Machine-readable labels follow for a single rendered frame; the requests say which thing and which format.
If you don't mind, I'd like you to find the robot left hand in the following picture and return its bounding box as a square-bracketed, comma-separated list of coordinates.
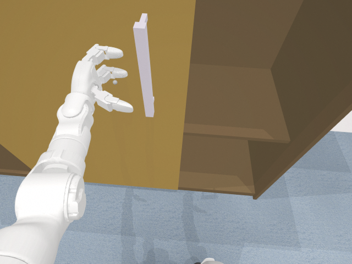
[71, 44, 133, 113]

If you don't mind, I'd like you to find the wardrobe door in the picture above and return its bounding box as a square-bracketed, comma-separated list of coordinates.
[0, 144, 32, 171]
[0, 0, 196, 190]

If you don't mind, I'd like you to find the handle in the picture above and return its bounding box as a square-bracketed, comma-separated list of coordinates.
[133, 13, 155, 117]

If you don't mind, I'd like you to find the left robot upper arm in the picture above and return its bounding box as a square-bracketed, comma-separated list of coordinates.
[0, 173, 86, 264]

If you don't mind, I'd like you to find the left robot forearm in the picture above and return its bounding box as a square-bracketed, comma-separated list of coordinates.
[15, 92, 95, 219]

